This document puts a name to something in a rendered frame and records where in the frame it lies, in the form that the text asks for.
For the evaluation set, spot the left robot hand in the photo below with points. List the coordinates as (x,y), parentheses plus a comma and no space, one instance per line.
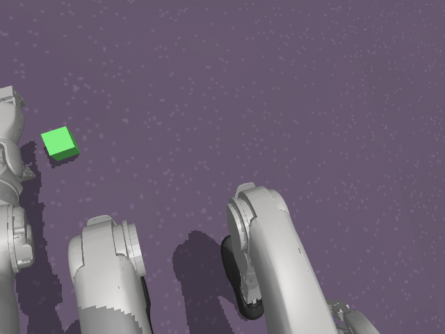
(12,120)

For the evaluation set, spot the cube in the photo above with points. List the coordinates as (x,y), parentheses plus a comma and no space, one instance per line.
(60,143)

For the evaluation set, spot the left robot foot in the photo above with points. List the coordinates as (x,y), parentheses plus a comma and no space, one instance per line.
(147,300)

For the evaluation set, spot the right robot foot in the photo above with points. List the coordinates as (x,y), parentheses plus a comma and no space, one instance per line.
(249,311)

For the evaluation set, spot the right robot hand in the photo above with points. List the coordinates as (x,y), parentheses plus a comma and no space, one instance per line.
(355,321)

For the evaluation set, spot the left robot arm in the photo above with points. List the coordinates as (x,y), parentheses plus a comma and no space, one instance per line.
(16,236)

